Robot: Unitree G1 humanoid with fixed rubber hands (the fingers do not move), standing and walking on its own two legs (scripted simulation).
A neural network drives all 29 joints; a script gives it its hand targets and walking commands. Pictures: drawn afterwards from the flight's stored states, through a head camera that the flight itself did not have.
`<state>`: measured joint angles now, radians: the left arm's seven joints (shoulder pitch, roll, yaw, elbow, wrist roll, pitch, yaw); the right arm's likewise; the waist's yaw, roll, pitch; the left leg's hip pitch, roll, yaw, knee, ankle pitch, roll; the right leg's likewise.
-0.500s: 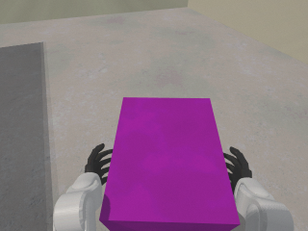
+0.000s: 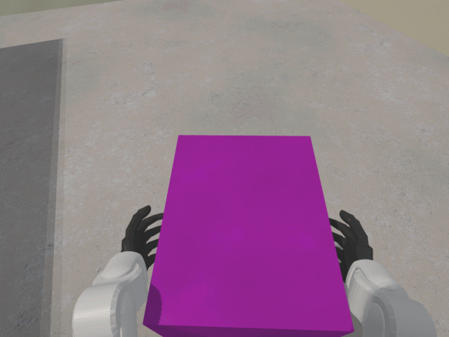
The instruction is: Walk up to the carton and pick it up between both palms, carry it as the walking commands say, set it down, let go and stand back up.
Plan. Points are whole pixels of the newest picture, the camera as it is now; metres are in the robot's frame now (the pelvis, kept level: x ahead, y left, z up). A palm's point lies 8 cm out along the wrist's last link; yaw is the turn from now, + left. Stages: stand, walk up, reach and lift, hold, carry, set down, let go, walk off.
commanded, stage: carry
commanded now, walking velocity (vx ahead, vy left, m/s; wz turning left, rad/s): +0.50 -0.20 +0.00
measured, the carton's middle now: (242, 244) +0.29 +0.01 +0.01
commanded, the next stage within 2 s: none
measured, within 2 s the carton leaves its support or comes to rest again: neither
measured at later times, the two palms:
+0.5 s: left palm (237, 117) +0.57 +0.03 +0.08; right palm (386, 129) +0.54 -0.29 +0.08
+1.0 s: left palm (280, 55) +0.89 -0.09 +0.07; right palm (391, 60) +0.86 -0.41 +0.08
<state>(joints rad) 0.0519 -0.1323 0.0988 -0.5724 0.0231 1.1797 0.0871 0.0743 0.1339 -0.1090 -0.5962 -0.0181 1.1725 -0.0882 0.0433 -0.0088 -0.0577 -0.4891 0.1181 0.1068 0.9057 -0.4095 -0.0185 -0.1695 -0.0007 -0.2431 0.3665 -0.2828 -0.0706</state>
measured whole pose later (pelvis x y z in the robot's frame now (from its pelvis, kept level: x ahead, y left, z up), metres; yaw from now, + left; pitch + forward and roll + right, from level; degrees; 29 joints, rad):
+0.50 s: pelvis +0.32 -0.11 -0.01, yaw -3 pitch +3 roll -2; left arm 0.06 -0.13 0.09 -0.63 0.03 1.17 0.08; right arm 0.07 0.13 -0.10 -0.64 -0.01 1.16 -0.08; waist -0.03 0.02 -0.03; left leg 0.04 0.21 0.19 0.29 -0.35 -0.14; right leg -0.49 -0.08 -0.19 0.49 -0.08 0.00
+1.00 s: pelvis +0.65 -0.23 -0.02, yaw -5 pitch +2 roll +1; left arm 0.05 -0.13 0.12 -0.58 0.02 1.19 0.09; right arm 0.05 0.13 -0.09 -0.57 -0.04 1.18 -0.08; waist 0.02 -0.03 -0.07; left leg -0.39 0.01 0.28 0.49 -0.13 0.09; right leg -0.02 0.03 -0.21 0.57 -0.39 0.00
